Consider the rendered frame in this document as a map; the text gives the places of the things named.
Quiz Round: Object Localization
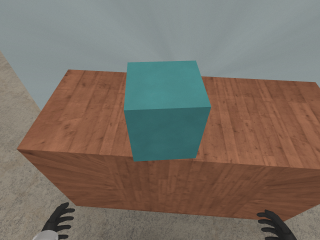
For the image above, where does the robot right hand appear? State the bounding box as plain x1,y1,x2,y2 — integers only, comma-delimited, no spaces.
256,209,297,240

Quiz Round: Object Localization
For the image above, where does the robot left hand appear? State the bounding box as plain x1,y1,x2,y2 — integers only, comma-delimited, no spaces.
41,202,75,240

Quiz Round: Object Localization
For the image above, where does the left robot forearm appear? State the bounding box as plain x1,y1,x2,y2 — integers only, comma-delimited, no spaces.
32,230,59,240

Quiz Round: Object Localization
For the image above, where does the carton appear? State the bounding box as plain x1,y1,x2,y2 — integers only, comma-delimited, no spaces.
124,60,211,162

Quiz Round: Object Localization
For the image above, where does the pedestal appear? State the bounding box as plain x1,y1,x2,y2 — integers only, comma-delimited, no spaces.
17,69,320,222

